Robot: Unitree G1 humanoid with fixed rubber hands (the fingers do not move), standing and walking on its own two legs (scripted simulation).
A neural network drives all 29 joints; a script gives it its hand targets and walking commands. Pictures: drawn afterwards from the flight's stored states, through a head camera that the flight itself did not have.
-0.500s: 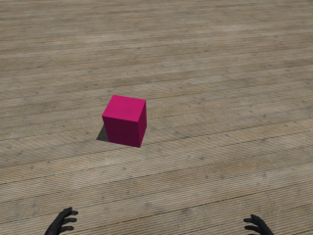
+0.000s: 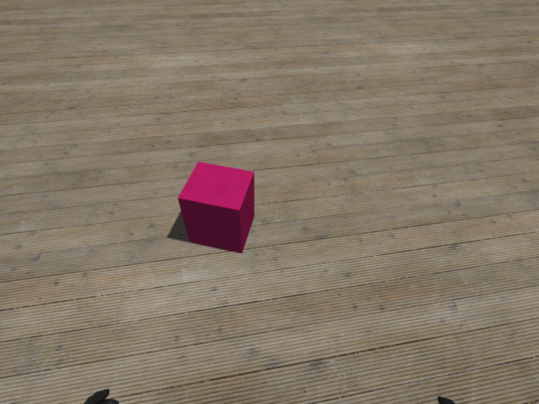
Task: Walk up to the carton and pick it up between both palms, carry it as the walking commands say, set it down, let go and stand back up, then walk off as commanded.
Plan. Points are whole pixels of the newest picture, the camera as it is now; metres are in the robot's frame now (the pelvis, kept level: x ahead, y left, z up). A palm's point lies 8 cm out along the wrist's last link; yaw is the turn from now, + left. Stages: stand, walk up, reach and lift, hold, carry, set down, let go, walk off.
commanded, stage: stand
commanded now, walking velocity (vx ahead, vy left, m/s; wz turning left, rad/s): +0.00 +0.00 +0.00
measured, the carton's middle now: (220, 208) +0.98 +0.22 -0.62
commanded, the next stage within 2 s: walk up in 1.42 s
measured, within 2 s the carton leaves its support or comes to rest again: neither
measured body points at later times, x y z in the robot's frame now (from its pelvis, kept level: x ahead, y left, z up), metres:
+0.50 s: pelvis +0.00 +0.01 +0.01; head +0.02 +0.01 +0.46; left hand +0.09 +0.31 -0.11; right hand +0.10 -0.29 -0.11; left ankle +0.00 +0.13 -0.73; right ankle -0.01 -0.12 -0.73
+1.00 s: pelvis +0.01 +0.00 +0.02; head +0.02 +0.01 +0.47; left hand +0.10 +0.30 -0.11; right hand +0.10 -0.30 -0.11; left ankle +0.00 +0.13 -0.73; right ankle -0.01 -0.12 -0.73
